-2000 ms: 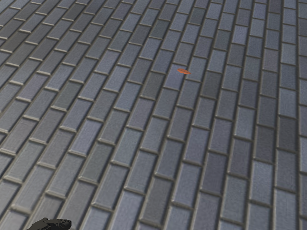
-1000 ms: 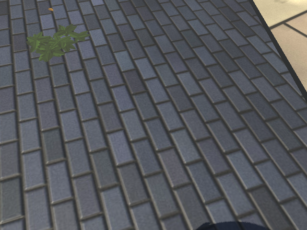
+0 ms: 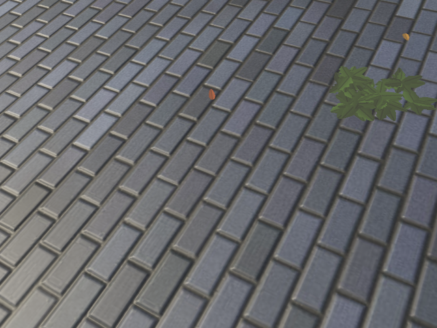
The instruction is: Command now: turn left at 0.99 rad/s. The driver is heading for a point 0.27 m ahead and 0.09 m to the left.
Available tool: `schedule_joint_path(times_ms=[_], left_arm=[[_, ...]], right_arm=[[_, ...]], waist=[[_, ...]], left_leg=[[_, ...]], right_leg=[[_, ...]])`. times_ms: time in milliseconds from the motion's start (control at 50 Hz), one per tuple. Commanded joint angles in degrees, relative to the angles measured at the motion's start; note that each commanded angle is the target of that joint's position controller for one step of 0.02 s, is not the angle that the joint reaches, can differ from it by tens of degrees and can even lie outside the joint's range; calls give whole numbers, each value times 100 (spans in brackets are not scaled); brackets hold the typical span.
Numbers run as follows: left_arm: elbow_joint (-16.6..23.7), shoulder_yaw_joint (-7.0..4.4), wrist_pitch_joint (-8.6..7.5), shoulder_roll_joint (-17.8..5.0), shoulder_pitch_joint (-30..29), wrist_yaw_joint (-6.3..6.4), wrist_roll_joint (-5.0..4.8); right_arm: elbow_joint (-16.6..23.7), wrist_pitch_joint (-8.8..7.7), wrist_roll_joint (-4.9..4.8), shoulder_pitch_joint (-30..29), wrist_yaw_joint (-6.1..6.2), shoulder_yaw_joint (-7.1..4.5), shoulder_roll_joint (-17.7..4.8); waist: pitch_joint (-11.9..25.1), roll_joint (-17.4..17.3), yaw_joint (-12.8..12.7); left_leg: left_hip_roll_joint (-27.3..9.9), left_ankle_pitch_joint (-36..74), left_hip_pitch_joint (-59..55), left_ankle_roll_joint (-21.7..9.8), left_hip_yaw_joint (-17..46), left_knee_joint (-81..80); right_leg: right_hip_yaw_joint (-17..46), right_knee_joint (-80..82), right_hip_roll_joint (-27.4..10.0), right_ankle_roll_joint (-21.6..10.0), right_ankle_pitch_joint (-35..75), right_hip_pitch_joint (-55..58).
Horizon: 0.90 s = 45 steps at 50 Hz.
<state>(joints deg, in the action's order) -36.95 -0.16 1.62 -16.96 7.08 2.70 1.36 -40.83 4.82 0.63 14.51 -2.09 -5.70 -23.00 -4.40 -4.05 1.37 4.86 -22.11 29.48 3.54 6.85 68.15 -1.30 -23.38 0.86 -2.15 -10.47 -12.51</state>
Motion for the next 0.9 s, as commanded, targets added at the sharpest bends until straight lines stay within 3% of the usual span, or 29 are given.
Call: schedule_joint_path(times_ms=[20, 60, 140, 200, 260, 280, 300, 320, 340, 380, 400, 420, 460, 500, 520, 540, 580, 620, 640, 660, 680, 700, 720, 740, 760, 780, 800, 840, 900], left_arm=[[270, -267, -71, -792, 232, -10, 28], [195, -324, -88, -834, 439, -23, 30], [138, -400, -88, -835, 426, -62, -8], [103, -437, -70, -818, 414, -139, -54], [-45, -478, -26, -860, 486, -208, -166], [-110, -494, 3, -868, 492, -228, -247], [-121, -483, 28, -775, 932, -274, -231], [151, -336, 158, -279, 989, -232, -167], [89, -345, 314, -463, 569, -148, -83], [-29, -410, 385, -539, 481, -157, -164], [-112, -456, 386, -638, 574, -161, -126], [-232, -491, 392, -714, 767, -165, -81], [-302, -499, 406, -645, 812, -171, -91], [-306, -450, 385, -480, 923, -224, -62], [-288, -414, 372, -391, 963, -279, -11], [-284, -421, 361, -447, 1004, -336, 44], [-402, -424, 336, -508, 1292, -421, 19], [-611, -407, 249, -456, 1686, -390, -20], [-828, -387, 187, -376, 2168, -330, -4], [-1203, -369, 112, -312, 3017, -242, 46], [-1326, -337, -22, -323, 3016, -178, 78], [-994, -40, -166, 42, 2256, -215, 93], [-690, -460, -101, -1171, 1670, -140, 84], [-605, -478, -196, -1123, 998, -142, 43], [-609, -445, -335, -997, 781, -201, -32], [-560, -426, -426, -882, 774, -264, -11], [-675, -399, -522, -767, 1028, -249, -75], [-909, -382, -621, -634, 1477, -275, -94], [-1146, -400, -651, -578, 2054, -275, -79]], right_arm=[[370, -1, -25, -18, -73, -68, -373], [448, 13, -19, -223, -113, -29, -267], [584, 30, -69, -354, -134, 66, 19], [637, 51, -104, -348, -116, 118, 125], [581, 13, -43, -150, -55, 128, 136], [538, -65, 38, -24, -14, 133, 98], [593, -147, 121, -122, 40, 29, -427], [699, -129, 85, -73, 42, -149, -1268], [581, -74, -45, 353, 90, -197, -1104], [625, 25, 2, -620, 193, 41, -418], [638, 32, -18, -955, 250, 97, -253], [660, 38, -21, -1089, 290, 133, -124], [580, 18, -9, -966, 301, 153, -63], [480, -63, -23, -928, 304, 179, 38], [399, -87, -5, -893, 296, 180, 16], [289, -84, 41, -693, 267, 131, -130], [148, -61, 107, -645, 198, 83, -257], [78, -62, 98, -774, 200, 62, -235], [127, -76, 89, -1048, 240, 72, -170], [304, -88, 92, -1609, 291, 95, -14], [309, -115, -21, -1521, 322, 179, 445], [369, -277, 108, -1322, 300, 389, 1020], [834, -352, -14, -1730, 231, 293, 595], [760, -424, -9, -1813, 182, 172, 118], [490, -475, 118, -1493, 89, 87, -49], [211, -468, 142, -1071, 19, 57, -67], [201, -454, 199, -1033, -50, 21, -66], [197, -433, 186, -1152, -104, 75, 221], [229, -412, 179, -1504, -118, 113, 332]], waist=[[449, 1301, -169], [472, 1340, -257], [670, 1348, -157], [860, 1535, -173], [926, 1511, -89], [906, 1179, 79], [915, -19, -57], [969, -1502, -70], [1457, -921, 457], [836, -545, -54], [647, -623, -216], [726, -625, -259], [891, -359, -172], [1155, -355, -152], [1152, -670, -145], [1169, -1015, -64], [916, -1117, -190], [433, -787, -422], [205, -424, -733], [-211, 101, -1210], [-331, 1720, -1119], [-490, 1141, -491], [-545, 1745, -421], [-1112, 1253, -94], [-910, 889, 35], [-564, 812, 52], [-356, 727, -1], [-301, 720, -154], [-342, 864, -423]], left_leg=[[-278, 119, 493, 102, -435, -16], [-420, 81, 544, 110, -522, -372], [-577, -172, -25, -13, -735, -1121], [-505, -147, -834, -208, -990, -2007], [-387, 166, -1355, -387, -1013, -3313], [-425, 1286, -1824, -453, -881, -4375], [-1298, 3571, -2534, -621, 354, -4894], [-2956, 7419, -2725, -1721, 1928, -4359], [-3015, 7346, -2456, -2243, 1487, -4322], [-2043, 5578, -1802, -1784, 571, -4397], [-1750, 5346, -1761, -1565, 386, -4399], [-1616, 5334, -1777, -1540, 263, -4419], [-1666, 5302, -2024, -1569, 332, -4447], [-1436, 1795, -2163, -1423, 527, -4965], [-1333, 24, -2175, -1341, 747, -5286], [-1376, -1177, -2168, -1369, 1061, -5598], [-1469, -2008, -1531, -1306, 1220, -5988], [-1378, -1693, -837, -1167, 1115, -5978], [-1132, -1452, -374, -973, 857, -5761], [-630, -1268, 537, -592, 318, -5000], [110, -1235, 1669, -565, -201, -2380], [231, -527, 2493, -696, 335, -697], [-4, 430, 2891, -633, 680, -957], [-178, 1210, 2856, -512, 883, -616], [-109, 1633, 2548, -364, 777, -393], [-62, 1759, 2153, -238, 558, -292], [-118, 1872, 2027, -188, 341, -219], [-213, 2015, 2054, -168, 121, -302], [-466, 2016, 2396, -164, -296, -746]], right_leg=[[597, 609, -1364, -793, 1864, 829], [499, 590, -1528, -847, 1937, 1068], [-129, -78, -1764, -967, 4264, 1124], [-473, -436, -1746, -861, 4500, 863], [-467, -991, -1758, -723, 4200, 828], [-643, -1385, -1620, -427, 3569, 511], [-847, -2268, -1175, -4, 1108, -468], [-818, -3562, -120, 321, -2853, -1768], [-58, -4609, -221, 347, -3039, -1580], [254, -4954, -191, 299, -2079, -1552], [243, -4949, -128, 327, -1774, -1608], [163, -5089, 1, 371, -1628, -1494], [173, -5191, 150, 393, -1622, -1473], [120, -4265, 13, 369, -1217, -1311], [-26, -3547, -4, 367, -1312, -1203], [-244, -3142, 125, 349, -1738, -959], [-455, -2307, 279, 134, -2401, -68], [-595, -1190, 261, -204, -2149, 683], [-803, -264, 274, -376, -1545, 1277], [-1021, 1007, 321, -541, -1026, 2113], [684, 1384, -810, -584, -1862, 2453], [1850, 783, -1835, -230, -2595, 1746], [3694, 2212, -2751, -850, -5084, 508], [3410, 2438, -2598, -859, -4540, 134], [2569, 2125, -2063, -729, -3465, 205], [1836, 1915, -1622, -587, -2750, 292], [1573, 1908, -1550, -628, -2531, 427], [1269, 1917, -1405, -684, -2277, 652], [1064, 2046, -1375, -784, -2011, 1259]])
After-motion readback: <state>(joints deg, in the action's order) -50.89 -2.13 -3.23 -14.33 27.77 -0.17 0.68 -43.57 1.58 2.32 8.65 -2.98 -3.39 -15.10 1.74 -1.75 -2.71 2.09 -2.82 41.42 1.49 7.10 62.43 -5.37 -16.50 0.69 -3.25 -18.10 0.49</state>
